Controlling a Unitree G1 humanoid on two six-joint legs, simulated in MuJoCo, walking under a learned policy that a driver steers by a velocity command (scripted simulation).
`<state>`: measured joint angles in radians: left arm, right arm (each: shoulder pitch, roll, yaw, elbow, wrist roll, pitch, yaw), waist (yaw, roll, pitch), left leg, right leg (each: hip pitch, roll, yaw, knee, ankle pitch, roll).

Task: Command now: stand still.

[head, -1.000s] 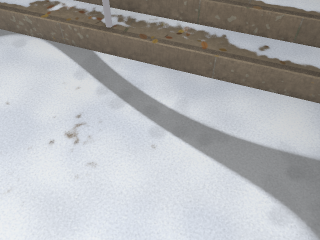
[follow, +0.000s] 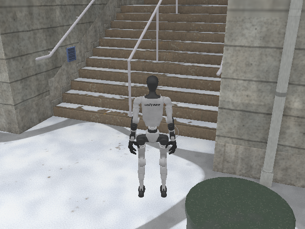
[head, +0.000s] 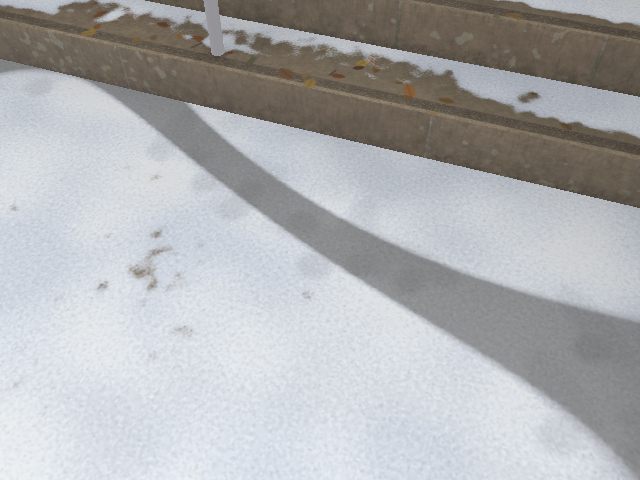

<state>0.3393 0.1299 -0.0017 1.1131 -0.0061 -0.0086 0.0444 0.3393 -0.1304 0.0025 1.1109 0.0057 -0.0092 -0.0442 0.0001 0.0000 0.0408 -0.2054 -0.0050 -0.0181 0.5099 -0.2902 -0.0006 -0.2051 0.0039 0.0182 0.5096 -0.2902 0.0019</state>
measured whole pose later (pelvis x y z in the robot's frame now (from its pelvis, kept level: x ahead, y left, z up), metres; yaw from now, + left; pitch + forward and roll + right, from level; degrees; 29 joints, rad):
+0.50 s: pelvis +0.01 +0.00 +0.00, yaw +0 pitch +0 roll +0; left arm 0.40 0.13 0.01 1.11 -0.02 -0.03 0.05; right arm 0.40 -0.14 -0.01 1.10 0.02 -0.03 -0.05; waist 0.00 0.00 0.00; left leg -0.24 -0.01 -0.02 0.60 -0.42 0.04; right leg -0.24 0.01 0.02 0.60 -0.43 -0.04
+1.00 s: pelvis +0.18 -0.04 +0.00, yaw -1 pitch +2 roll +0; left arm 0.55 0.14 -0.01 1.06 0.00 -0.09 0.01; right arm 0.09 -0.23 -0.04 0.86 0.03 -0.11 0.02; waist 0.06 0.03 -0.01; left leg -0.73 0.07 0.04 0.87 -0.03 0.05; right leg 0.11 0.06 0.00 0.17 -0.32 -0.07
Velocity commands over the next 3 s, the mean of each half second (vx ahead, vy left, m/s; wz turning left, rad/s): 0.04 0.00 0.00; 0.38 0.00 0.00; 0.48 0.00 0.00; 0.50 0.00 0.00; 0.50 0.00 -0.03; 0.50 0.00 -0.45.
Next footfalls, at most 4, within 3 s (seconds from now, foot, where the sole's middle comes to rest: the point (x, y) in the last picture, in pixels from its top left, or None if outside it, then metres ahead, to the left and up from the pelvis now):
1.16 left None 0.48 0.06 -0.77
1.70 right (415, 370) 0.75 -0.19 -0.77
2.28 left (315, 259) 1.08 0.05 -0.77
2.84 right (396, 198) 1.30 -0.19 -0.77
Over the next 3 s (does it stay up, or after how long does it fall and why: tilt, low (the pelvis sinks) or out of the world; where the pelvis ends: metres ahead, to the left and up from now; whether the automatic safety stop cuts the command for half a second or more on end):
stays up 1.27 -0.12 0.00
